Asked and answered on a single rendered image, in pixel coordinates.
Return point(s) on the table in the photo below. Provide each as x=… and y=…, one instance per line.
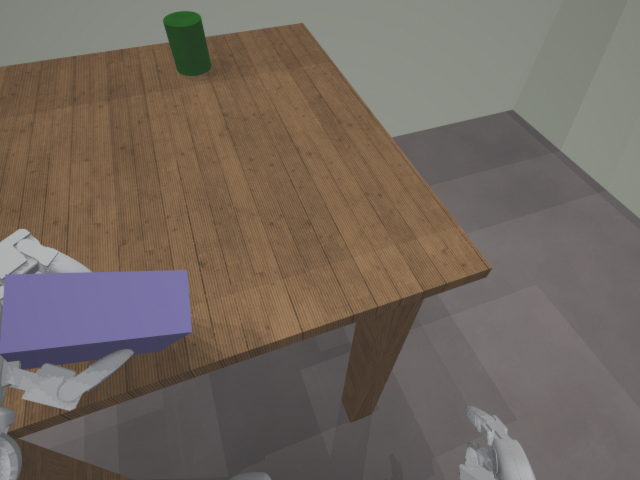
x=267, y=178

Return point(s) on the right robot hand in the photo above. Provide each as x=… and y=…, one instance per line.
x=507, y=461

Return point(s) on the left robot hand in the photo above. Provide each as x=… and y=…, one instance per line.
x=21, y=253

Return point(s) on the sponge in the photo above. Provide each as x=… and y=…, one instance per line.
x=63, y=318

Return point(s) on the robot left forearm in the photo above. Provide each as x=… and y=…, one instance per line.
x=10, y=453

